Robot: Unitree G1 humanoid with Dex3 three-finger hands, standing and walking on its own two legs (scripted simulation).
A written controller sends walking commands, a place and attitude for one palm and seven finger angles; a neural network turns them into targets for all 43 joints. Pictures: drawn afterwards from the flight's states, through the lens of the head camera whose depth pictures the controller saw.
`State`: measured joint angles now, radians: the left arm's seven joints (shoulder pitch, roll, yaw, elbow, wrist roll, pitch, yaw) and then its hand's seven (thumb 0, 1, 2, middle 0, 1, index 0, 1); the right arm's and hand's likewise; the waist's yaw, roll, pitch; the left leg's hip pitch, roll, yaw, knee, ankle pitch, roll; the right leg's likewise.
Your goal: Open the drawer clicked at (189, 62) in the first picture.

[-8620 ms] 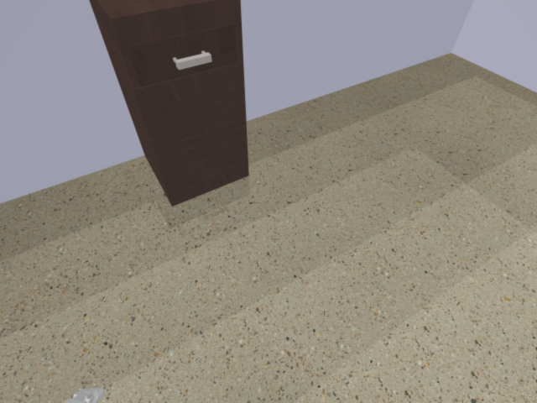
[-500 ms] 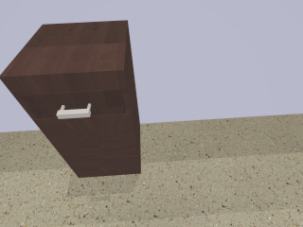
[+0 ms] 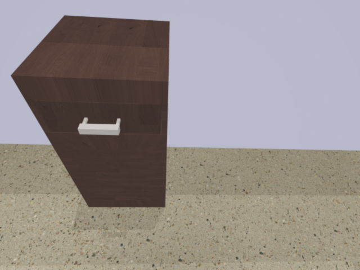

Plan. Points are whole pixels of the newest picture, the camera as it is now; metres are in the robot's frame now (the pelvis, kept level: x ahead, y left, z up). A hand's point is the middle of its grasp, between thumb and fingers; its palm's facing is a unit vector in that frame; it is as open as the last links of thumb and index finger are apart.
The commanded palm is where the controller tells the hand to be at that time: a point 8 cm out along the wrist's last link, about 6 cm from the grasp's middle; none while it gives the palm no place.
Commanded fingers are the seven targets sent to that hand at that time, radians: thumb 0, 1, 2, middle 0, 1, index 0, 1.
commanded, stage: look again from close up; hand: left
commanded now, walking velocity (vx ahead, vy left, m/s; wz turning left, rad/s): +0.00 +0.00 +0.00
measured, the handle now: (100, 124) +0.54 +0.30 -0.05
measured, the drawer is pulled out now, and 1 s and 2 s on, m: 0.00 0.00 0.00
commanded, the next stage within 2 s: shuffle to correct the standing spot in 0.22 s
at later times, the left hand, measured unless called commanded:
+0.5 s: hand out of the picture +0.00 +0.21 -0.17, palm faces +0.02 -0.97 -0.23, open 7.4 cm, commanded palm none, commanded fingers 0.00 0.90 0.90 -0.20 -0.30 -0.20 -0.30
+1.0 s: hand out of the picture +0.08 +0.23 -0.16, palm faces +0.08 -0.97 -0.23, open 7.4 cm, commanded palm none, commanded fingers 0.00 0.90 0.90 -0.20 -0.30 -0.20 -0.30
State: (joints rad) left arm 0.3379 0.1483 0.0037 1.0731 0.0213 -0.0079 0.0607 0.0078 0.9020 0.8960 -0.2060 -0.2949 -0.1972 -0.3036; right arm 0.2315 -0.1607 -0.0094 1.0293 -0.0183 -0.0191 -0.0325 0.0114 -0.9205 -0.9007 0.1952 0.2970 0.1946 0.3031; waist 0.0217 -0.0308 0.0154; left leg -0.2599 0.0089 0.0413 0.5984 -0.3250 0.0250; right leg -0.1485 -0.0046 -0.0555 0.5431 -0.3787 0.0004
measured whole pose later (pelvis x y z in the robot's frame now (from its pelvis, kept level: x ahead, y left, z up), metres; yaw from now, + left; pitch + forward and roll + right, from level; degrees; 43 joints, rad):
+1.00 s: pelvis +0.03 +0.04 +0.01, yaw +3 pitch +1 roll +0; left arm 0.20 0.18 0.03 0.97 0.02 0.03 0.04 0.01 0.91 0.90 -0.20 -0.29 -0.19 -0.30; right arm 0.14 -0.16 -0.02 0.96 -0.03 0.00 -0.03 0.00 -0.92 -0.90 0.20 0.30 0.20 0.30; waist 0.01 -0.01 0.07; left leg -0.28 -0.01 0.10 0.47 -0.22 0.05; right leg -0.38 -0.04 -0.06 0.82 -0.43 0.02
